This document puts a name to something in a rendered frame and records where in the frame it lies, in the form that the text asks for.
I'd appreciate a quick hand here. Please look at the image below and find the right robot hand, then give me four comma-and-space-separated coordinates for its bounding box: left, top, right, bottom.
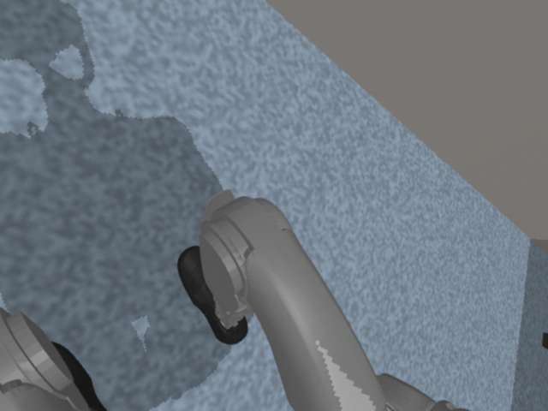
376, 373, 437, 411

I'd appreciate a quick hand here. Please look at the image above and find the left robot foot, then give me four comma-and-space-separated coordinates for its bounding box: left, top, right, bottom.
52, 342, 107, 411

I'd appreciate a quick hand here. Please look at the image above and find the right robot foot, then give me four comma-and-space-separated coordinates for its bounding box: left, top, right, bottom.
177, 246, 248, 344

